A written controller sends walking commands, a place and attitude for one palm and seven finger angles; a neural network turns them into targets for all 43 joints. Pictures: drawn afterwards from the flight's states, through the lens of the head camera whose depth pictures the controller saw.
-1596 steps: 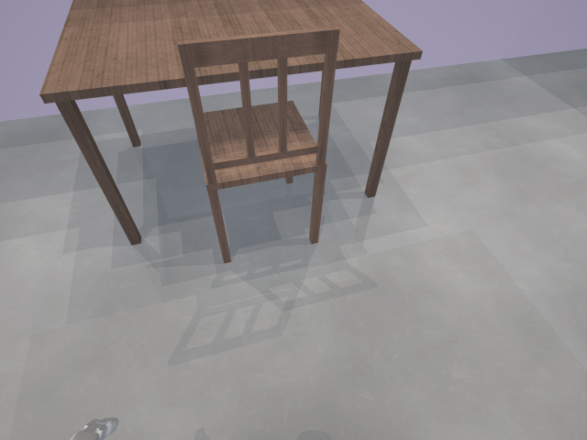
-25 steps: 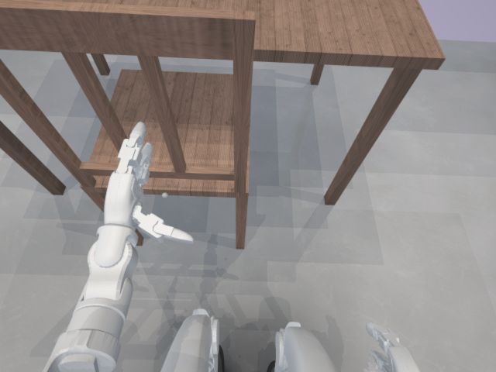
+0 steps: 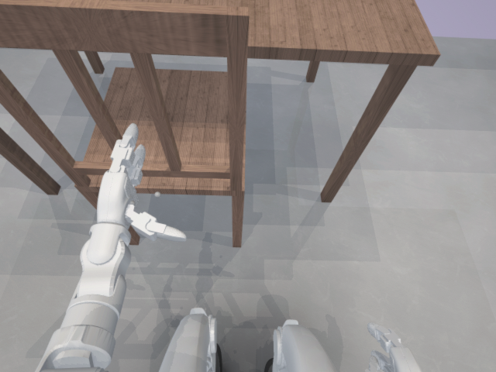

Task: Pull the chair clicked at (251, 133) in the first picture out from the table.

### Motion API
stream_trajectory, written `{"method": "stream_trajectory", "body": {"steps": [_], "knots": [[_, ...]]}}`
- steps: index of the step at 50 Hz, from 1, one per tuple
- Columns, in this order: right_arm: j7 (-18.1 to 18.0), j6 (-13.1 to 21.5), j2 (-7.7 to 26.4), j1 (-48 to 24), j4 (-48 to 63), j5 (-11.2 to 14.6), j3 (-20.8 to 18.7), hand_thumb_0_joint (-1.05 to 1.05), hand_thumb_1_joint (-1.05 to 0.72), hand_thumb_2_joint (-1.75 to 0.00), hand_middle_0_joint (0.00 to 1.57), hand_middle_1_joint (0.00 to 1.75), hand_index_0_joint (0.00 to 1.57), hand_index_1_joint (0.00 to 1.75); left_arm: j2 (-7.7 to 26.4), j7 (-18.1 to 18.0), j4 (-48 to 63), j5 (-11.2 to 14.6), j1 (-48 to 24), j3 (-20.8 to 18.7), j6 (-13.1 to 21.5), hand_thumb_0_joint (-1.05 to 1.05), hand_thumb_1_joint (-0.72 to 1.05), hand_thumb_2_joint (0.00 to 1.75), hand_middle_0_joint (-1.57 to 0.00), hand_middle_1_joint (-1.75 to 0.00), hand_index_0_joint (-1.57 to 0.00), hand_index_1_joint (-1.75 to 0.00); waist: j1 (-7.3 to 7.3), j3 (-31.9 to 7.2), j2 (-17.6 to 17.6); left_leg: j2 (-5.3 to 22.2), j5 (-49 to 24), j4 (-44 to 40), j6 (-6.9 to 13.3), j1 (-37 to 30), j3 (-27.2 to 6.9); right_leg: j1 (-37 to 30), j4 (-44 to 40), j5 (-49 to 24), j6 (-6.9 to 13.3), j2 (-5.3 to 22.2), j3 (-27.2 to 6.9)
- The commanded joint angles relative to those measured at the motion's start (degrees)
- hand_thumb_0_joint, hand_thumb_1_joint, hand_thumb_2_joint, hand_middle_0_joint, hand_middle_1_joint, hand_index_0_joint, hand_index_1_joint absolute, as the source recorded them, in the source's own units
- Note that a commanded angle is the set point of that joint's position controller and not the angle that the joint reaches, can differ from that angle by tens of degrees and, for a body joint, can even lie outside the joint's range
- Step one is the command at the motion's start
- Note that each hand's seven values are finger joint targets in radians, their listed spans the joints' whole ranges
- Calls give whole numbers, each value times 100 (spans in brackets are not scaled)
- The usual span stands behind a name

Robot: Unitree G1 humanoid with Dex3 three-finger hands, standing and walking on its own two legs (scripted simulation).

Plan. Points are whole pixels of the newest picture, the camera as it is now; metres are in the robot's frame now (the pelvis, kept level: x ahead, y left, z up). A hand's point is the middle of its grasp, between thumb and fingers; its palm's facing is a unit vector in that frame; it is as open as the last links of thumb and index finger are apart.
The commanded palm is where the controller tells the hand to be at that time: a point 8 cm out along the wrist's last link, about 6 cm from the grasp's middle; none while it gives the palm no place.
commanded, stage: push the fingers through the gap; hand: left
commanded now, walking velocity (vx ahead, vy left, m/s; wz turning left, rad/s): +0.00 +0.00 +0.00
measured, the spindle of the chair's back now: (103, 120) +0.53 +0.27 +0.03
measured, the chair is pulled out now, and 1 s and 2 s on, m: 0.00 0.00 0.00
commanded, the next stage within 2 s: hook a spindle and tug to test in 1.64 s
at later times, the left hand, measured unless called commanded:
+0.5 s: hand (163, 169) +0.43 +0.15 +0.03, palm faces -0.01 -1.00 -0.05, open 16.9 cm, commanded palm +0.41 +0.19 +0.03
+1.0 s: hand (167, 145) +0.48 +0.15 +0.03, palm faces +0.01 -1.00 -0.04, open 16.9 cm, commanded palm +0.46 +0.19 +0.03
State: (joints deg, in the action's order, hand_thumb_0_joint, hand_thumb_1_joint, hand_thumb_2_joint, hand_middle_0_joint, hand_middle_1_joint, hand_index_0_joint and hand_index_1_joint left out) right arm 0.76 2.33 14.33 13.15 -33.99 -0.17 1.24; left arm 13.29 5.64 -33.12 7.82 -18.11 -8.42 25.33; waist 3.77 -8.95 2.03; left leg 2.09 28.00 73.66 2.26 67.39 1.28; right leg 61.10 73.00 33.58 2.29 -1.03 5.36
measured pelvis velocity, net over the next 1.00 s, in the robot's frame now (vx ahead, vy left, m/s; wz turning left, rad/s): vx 0.00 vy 0.01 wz -0.02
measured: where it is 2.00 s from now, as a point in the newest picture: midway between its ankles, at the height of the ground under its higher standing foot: outside the picture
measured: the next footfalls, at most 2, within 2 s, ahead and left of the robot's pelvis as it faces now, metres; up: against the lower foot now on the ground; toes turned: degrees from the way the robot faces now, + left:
none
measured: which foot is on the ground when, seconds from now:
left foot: down 0.00-1.00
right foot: down 0.00-1.00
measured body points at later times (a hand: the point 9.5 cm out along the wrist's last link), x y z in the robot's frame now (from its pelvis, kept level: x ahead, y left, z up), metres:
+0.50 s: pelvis +0.00 +0.00 +0.00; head +0.13 +0.01 +0.43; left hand +0.42 +0.20 +0.03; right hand +0.10 -0.25 -0.12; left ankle +0.06 +0.10 -0.62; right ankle +0.01 -0.10 -0.62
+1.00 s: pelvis +0.00 +0.01 -0.01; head +0.14 +0.02 +0.42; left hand +0.47 +0.20 +0.03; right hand +0.06 -0.26 -0.13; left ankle +0.06 +0.10 -0.62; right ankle +0.01 -0.10 -0.62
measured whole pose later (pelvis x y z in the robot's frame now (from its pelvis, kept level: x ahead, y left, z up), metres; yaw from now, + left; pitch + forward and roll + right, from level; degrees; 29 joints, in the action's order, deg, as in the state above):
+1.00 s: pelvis +0.00 +0.01 -0.01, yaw -1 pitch +26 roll -4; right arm 1.8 0.0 14.8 16.2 -37.3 -1.8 1.4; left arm 18.0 4.6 -55.4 4.2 -40.9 -15.8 27.6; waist 7.6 -8.9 2.6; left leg 2.6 28.3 75.1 2.7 72.7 1.3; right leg 66.2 73.6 33.3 1.8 -1.5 5.2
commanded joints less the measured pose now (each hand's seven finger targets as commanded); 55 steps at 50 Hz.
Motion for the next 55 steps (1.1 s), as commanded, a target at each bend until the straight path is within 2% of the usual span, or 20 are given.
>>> {"method": "stream_trajectory", "body": {"steps": [1,3,6,7,9,10,13,15,17,19,22,27,30,33,36,39,43,46,49,55], "knots": [[-81,233,864,214,635,0,-362,0,-90,-90,20,30,20,30,754,132,1490,130,-1419,-181,432,0,-50,30,-6,-8,-6,-8,42,-2475,164,-95,-1336,-814,-63,-2412,-461,-686,-1205,-1560,-21,-27,-483],[-95,247,845,219,580,1,-349,0,-90,-90,20,30,20,30,630,126,1390,126,-1554,-64,430,0,-50,30,-6,-8,-6,-8,140,-2294,-35,-89,-1205,-799,-42,-2276,-475,-617,-1234,-1450,-43,-29,-465],[-122,280,859,254,439,-11,-349,0,-90,-90,20,30,20,30,666,52,1190,56,-1970,-87,488,0,-50,30,-6,-8,-6,-8,217,-2092,178,-73,-1095,-767,-65,-2298,-536,-249,-1180,-1243,-29,-26,-418],[-122,286,864,268,422,-25,-349,0,-90,-90,20,30,20,30,657,39,1131,46,-2058,-96,493,0,-50,30,-6,-8,-6,-8,241,-2179,19,-80,-1032,-721,-45,-2240,-522,-279,-1189,-1199,-46,-28,-432],[-133,304,893,292,410,-29,-350,0,-90,-90,20,30,20,30,789,-1,1036,-7,-2251,-179,517,0,-50,30,-6,-8,-6,-8,222,-2209,180,-76,-1052,-741,-63,-2281,-567,-180,-1122,-1157,-17,-37,-410],[-116,301,871,290,405,-32,-353,0,-90,-90,20,30,20,30,656,-3,972,-31,-2253,-83,506,0,-50,30,-6,-8,-6,-8,215,-2270,340,-79,-1077,-755,-81,-2421,-569,-96,-1123,-1151,-15,-23,-394],[-109,262,899,355,381,-45,-354,0,-90,-90,20,30,20,30,823,-20,660,-33,-2317,-279,405,0,-50,30,-6,-8,-6,-8,204,-2390,139,-84,-1152,-734,-75,-2339,-540,-253,-1138,-1252,-22,-43,-411],[-105,242,898,383,402,-53,-341,0,-90,-90,20,30,20,30,941,-21,683,-36,-2475,-380,386,0,-50,30,-6,-8,-6,-8,174,-2614,250,-89,-1386,-710,-81,-2394,-532,-344,-1061,-1472,-18,-37,-415],[-75,205,877,410,399,-54,-342,0,-90,-90,20,30,20,30,833,-6,542,-24,-2507,-329,326,0,-50,30,-6,-8,-6,-8,197,-2607,256,-92,-1492,-715,-87,-2413,-515,-366,-1074,-1587,-25,-43,-412],[-83,184,901,455,404,-59,-340,0,-90,-90,20,30,20,30,1050,-33,490,-42,-2596,-529,338,0,-50,30,-6,-8,-6,-8,181,-2677,189,-86,-1529,-697,-83,-2328,-514,-427,-1034,-1630,-25,-61,-408],[-52,147,885,495,401,-61,-344,0,-90,-90,20,30,20,30,1016,-39,440,-42,-2644,-533,364,0,-50,30,-6,-8,-6,-8,180,-2676,141,-90,-1568,-686,-79,-2248,-466,-524,-1052,-1738,-36,-62,-447],[-33,89,918,625,277,-81,-368,0,-90,-90,20,30,20,30,1008,-87,131,-114,-3036,-528,428,0,-50,30,-6,-8,-6,-8,331,-2568,78,-75,-1423,-665,-74,-2210,-490,-345,-1093,-1571,-49,-82,-424],[-35,77,935,659,234,-88,-362,0,-90,-90,20,30,20,30,1039,-78,89,-152,-3376,-493,501,0,-50,30,-6,-8,-6,-8,378,-2609,353,-68,-1451,-669,-91,-2318,-504,-205,-1075,-1543,-33,-75,-415],[-35,43,948,724,178,-106,-362,0,-90,-90,20,30,20,30,1228,-83,-133,-162,-3482,-674,526,0,-50,30,-6,-8,-6,-8,377,-2626,227,-68,-1459,-649,-82,-2236,-485,-310,-1093,-1581,-36,-90,-434],[-11,20,957,792,167,-120,-370,0,-90,-90,20,30,20,30,1285,-65,-214,-190,-3539,-727,558,0,-50,30,-6,-8,-6,-8,337,-2847,419,-64,-1668,-649,-104,-2408,-507,-304,-1038,-1712,-20,-97,-418],[6,-11,971,855,123,-124,-370,0,-90,-90,20,30,20,30,1196,-54,-462,-217,-3797,-637,556,0,-50,30,-6,-8,-6,-8,454,-2752,401,-43,-1654,-641,-96,-2443,-557,-98,-1019,-1637,-25,-113,-374],[21,-82,997,930,75,-149,-356,0,-90,-90,20,30,20,30,1416,-79,-881,-261,-4077,-829,543,0,-50,30,-6,-8,-6,-8,476,-2571,243,-57,-1430,-621,-73,-2130,-510,-166,-1076,-1493,-37,-119,-404],[39,-107,993,969,48,-177,-352,0,-90,-90,20,30,20,30,1403,-99,-995,-331,-4413,-791,622,0,-50,30,-6,-8,-6,-8,517,-2708,510,-38,-1501,-601,-90,-2320,-563,65,-1014,-1443,-24,-116,-385],[40,-127,1019,1047,32,-206,-346,0,-90,-90,20,30,20,30,1644,-103,-1093,-342,-4674,-978,708,0,-50,30,-6,-8,-6,-8,542,-2837,393,-51,-1590,-534,-64,-2242,-554,-47,-973,-1548,-28,-135,-401],[105,-248,1007,1165,18,-235,-359,0,-90,-90,20,30,20,30,1494,-83,-1308,-433,-4836,-863,693,0,-50,30,-6,-8,-6,-8,613,-3040,537,-5,-1900,-501,-79,-2490,-605,131,-905,-1731,-32,-139,-348]]}}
